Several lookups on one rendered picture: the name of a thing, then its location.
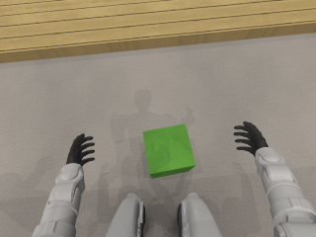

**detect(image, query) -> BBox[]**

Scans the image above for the robot left forearm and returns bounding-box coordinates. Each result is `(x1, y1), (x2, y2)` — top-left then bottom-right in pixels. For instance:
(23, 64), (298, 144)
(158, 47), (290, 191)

(32, 163), (86, 237)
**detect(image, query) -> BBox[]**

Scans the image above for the right robot hand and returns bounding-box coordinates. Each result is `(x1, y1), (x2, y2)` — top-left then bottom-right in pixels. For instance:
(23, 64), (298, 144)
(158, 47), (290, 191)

(233, 121), (269, 157)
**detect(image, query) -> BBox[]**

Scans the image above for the robot right upper arm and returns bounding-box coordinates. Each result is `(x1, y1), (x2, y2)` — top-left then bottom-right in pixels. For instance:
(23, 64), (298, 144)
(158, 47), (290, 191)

(274, 222), (316, 237)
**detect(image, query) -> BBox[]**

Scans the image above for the robot right forearm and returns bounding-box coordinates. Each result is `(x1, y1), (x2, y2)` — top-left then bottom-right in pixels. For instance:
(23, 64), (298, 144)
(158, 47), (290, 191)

(255, 147), (316, 225)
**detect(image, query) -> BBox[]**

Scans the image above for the carton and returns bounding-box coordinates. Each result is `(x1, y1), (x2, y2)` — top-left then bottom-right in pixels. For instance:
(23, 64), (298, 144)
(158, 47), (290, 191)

(142, 123), (196, 179)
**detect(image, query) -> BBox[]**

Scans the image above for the right robot shin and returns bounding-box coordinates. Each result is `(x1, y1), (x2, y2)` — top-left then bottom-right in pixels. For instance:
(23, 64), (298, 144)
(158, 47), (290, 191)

(182, 193), (198, 237)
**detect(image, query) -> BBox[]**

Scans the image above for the left robot hand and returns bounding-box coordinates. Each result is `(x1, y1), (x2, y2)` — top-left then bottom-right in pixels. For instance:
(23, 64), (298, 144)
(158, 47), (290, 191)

(66, 133), (95, 167)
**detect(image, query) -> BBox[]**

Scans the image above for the right robot thigh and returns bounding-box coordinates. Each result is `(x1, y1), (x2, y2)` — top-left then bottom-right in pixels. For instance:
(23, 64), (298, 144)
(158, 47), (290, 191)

(181, 197), (223, 237)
